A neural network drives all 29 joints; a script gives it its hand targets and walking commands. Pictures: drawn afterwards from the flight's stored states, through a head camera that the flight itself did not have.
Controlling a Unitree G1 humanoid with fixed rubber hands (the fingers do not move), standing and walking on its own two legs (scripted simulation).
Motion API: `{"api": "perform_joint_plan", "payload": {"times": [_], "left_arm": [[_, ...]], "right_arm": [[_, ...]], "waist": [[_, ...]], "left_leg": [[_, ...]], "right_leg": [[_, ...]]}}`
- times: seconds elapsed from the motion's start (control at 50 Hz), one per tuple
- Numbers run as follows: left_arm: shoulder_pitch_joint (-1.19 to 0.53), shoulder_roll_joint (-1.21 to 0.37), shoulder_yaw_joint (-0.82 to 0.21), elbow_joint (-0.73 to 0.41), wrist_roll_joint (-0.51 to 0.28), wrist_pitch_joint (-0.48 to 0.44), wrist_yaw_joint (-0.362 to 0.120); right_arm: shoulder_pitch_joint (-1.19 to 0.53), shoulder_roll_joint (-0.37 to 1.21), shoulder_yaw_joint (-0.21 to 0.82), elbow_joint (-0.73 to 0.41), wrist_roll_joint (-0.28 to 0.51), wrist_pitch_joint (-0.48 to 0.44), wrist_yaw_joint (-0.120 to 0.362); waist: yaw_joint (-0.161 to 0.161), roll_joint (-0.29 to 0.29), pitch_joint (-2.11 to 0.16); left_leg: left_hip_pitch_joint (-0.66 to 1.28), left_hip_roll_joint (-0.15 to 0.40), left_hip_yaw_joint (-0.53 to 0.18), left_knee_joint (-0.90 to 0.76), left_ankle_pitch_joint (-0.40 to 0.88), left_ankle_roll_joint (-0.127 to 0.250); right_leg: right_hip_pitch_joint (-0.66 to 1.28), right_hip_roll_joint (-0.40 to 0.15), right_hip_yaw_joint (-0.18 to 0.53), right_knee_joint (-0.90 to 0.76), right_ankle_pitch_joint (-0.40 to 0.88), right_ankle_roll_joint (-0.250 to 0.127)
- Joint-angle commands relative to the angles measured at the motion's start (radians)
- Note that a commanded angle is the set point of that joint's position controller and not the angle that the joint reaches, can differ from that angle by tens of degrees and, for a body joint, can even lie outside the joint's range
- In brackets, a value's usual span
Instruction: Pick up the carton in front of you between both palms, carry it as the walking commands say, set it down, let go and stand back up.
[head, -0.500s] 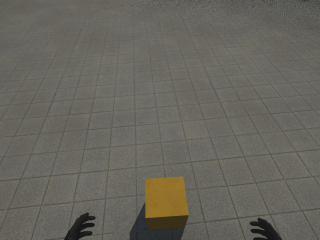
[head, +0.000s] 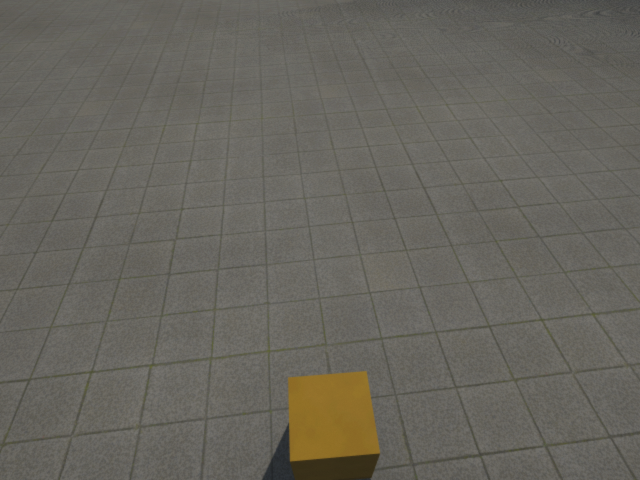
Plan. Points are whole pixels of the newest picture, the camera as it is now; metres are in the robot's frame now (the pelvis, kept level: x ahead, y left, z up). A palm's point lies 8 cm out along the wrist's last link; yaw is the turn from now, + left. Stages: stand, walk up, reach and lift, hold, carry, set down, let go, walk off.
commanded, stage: stand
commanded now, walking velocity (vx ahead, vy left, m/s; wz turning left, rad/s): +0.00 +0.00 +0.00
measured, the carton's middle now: (330, 429) +0.38 +0.01 -0.64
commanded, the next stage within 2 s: none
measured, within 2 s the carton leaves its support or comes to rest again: neither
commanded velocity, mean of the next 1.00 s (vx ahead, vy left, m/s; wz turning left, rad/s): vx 0.00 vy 0.00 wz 0.00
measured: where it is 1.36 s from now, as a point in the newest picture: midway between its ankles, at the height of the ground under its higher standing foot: outside the picture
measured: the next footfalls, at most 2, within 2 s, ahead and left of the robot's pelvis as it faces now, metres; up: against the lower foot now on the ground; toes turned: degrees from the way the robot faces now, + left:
none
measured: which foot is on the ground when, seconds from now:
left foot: down 0.00-1.00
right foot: down 0.00-1.00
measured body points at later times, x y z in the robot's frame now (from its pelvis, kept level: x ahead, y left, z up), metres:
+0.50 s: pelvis -0.02 +0.00 +0.01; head -0.02 +0.01 +0.46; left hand -0.02 +0.25 -0.15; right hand -0.03 -0.24 -0.14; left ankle -0.08 +0.10 -0.73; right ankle -0.06 -0.12 -0.73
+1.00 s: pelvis -0.04 +0.01 +0.01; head -0.05 +0.01 +0.46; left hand -0.08 +0.23 -0.15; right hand -0.08 -0.21 -0.15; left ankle -0.08 +0.10 -0.73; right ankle -0.06 -0.12 -0.73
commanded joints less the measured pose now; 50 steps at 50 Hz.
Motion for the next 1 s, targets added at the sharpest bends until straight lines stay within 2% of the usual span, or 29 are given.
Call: {"api": "perform_joint_plan", "payload": {"times": [0.0, 0.24, 0.54, 0.98], "left_arm": [[0.047, 0.109, 0.025, -0.022, -0.001, -0.002, 0.006], [0.072, 0.089, 0.012, 0.105, 0.001, 0.017, 0.008], [0.085, 0.036, -0.010, 0.250, -0.003, 0.030, 0.010], [0.096, -0.028, -0.024, 0.349, -0.004, 0.034, 0.014]], "right_arm": [[0.049, -0.122, -0.028, -0.024, 0.001, -0.002, -0.006], [0.081, -0.099, -0.013, 0.098, 0.001, 0.016, -0.010], [0.105, -0.050, 0.011, 0.239, -0.001, 0.022, -0.014], [0.117, 0.012, 0.021, 0.337, 0.000, 0.020, -0.017]], "waist": [[0.001, 0.010, 0.044], [0.001, 0.009, 0.109], [0.003, 0.010, 0.166], [0.002, 0.011, 0.193]], "left_leg": [[0.012, 0.112, -0.080, -0.047, 0.534, 0.010], [0.033, 0.111, -0.084, -0.097, 0.429, 0.018], [0.039, 0.111, -0.087, -0.143, 0.358, 0.023], [0.014, 0.107, -0.092, -0.178, 0.288, 0.032]], "right_leg": [[0.013, -0.100, 0.075, -0.042, 0.465, -0.025], [0.036, -0.104, 0.085, -0.094, 0.422, -0.028], [0.047, -0.103, 0.084, -0.140, 0.356, -0.025], [0.022, -0.100, 0.079, -0.158, 0.275, -0.018]]}}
